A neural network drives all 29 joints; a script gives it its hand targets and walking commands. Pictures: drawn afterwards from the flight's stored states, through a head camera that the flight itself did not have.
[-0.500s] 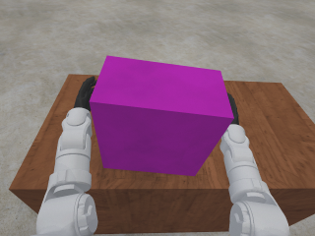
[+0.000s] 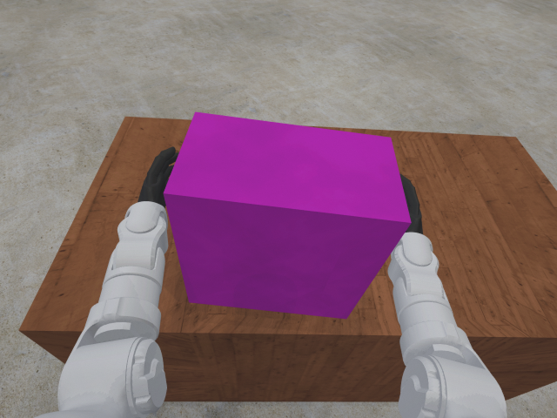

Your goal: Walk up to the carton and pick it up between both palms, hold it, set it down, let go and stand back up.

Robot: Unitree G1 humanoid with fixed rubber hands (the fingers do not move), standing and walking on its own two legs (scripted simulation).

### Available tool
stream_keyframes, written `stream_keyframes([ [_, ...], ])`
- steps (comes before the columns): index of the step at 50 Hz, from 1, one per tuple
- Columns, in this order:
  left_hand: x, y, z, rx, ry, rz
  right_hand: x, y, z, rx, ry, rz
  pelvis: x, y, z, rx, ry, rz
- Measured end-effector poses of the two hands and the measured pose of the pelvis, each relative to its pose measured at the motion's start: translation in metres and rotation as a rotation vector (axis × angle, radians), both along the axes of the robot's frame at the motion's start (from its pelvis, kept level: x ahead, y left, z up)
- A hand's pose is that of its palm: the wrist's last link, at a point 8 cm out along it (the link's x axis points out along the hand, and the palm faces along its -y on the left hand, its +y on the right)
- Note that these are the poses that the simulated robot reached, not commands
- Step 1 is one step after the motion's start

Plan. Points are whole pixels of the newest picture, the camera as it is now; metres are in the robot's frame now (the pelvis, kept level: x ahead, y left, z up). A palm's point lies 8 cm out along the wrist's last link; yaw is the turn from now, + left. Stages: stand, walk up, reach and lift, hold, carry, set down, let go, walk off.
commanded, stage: set down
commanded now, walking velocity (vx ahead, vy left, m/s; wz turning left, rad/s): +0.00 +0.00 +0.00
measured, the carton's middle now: (280, 228) +0.40 -0.01 +0.03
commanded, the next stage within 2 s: none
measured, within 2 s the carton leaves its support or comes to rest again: rests again in 0.96 s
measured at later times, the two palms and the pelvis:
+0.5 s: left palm (154, 212) +0.40 +0.19 +0.06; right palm (392, 234) +0.37 -0.19 +0.05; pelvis +0.00 -0.01 +0.00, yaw +0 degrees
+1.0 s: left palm (162, 224) +0.40 +0.18 +0.03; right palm (395, 243) +0.37 -0.19 +0.03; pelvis -0.01 +0.00 +0.00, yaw -1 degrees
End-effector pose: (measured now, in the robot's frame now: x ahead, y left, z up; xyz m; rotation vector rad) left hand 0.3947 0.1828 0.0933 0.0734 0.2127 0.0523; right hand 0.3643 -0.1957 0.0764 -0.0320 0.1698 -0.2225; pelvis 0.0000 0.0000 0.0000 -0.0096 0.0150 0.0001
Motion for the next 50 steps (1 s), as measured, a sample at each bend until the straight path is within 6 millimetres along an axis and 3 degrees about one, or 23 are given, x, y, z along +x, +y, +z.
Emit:
stream_keyframes([
  [9,0.011,-0.013,-0.008,-0.012,0.005,-0.014,0.003,-0.012,-0.009,0.011,0.002,-0.02,0.002,-0.005,0.0,0.003,0.038,-0.02],
  [17,0.009,0.001,-0.022,-0.019,0.026,0.014,0.013,0.001,-0.017,-0.01,0.026,0.011,0.001,-0.008,0.0,0.005,0.062,-0.013],
  [24,0.006,0.01,-0.036,-0.002,0.034,0.009,0.01,0.01,-0.029,-0.009,0.036,0.013,0.002,-0.006,-0.001,-0.001,0.101,0.003],
  [38,0.012,-0.007,-0.028,0.01,0.019,-0.035,-0.002,-0.005,-0.036,0.03,0.02,-0.033,-0.008,0.002,-0.002,0.0,0.121,-0.016],
  [50,0.002,0.002,-0.061,-0.028,0.05,0.001,0.003,0.001,-0.046,-0.002,0.052,0.001,-0.011,-0.003,-0.003,0.001,0.174,-0.021],
])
